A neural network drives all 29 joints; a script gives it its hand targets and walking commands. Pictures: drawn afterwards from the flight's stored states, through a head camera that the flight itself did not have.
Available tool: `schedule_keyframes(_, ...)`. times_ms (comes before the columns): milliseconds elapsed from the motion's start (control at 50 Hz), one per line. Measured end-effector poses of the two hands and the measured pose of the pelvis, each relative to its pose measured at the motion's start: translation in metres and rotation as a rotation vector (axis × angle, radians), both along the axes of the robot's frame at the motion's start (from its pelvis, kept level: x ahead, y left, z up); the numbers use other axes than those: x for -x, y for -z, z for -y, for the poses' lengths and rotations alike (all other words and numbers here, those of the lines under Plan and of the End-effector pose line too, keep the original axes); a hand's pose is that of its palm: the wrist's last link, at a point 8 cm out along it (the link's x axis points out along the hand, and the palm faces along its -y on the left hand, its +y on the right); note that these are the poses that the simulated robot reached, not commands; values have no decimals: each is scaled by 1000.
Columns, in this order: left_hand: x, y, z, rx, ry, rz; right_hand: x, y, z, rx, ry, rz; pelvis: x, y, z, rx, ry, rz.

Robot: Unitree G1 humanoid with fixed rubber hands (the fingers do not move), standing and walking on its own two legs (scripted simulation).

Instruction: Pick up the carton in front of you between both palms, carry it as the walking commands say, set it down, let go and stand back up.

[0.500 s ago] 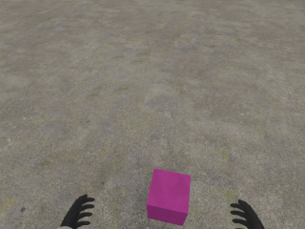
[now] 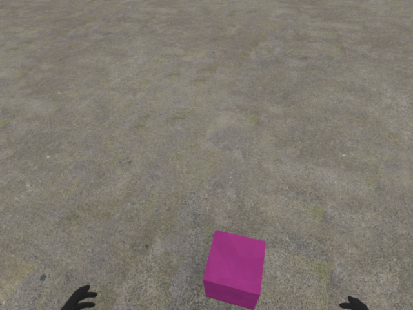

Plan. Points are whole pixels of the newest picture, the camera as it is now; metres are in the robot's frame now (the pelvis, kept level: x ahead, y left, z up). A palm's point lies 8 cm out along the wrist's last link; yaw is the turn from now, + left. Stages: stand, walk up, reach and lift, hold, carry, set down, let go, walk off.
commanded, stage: stand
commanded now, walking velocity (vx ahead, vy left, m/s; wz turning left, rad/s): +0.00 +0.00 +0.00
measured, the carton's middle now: (234, 270) +0.41 -0.06 -0.64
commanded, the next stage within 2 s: none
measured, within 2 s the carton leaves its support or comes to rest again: neither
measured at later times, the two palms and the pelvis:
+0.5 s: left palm out of the picture +0.09 +0.30 -0.08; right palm out of the picture +0.09 -0.30 -0.10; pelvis -0.01 +0.00 +0.01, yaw +0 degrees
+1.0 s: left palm out of the picture +0.07 +0.31 -0.09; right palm out of the picture +0.06 -0.30 -0.10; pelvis -0.03 +0.00 +0.01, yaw +0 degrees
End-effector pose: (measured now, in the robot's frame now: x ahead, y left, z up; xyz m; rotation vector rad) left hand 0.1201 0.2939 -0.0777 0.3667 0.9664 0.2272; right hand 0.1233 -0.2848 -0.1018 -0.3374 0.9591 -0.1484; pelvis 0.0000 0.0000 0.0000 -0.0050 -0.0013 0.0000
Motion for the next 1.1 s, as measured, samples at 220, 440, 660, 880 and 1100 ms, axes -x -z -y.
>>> schedule_keyframes(220,9,4,-1,14,-24,-21,9,-2,5,17,-1,-23,3,-3,1,-1,-4,13)
schedule_keyframes(440,26,4,-8,10,-39,-50,28,-2,9,28,7,-59,12,-6,1,-4,-4,25)
schedule_keyframes(660,42,6,-12,9,-47,-83,46,-1,13,33,17,-95,21,-8,0,-5,-4,35)
schedule_keyframes(880,52,7,-16,7,-52,-109,57,0,16,37,27,-123,26,-9,-1,-6,-3,41)
schedule_keyframes(1100,56,7,-19,4,-53,-124,62,-1,18,41,36,-138,28,-10,-2,-7,-2,45)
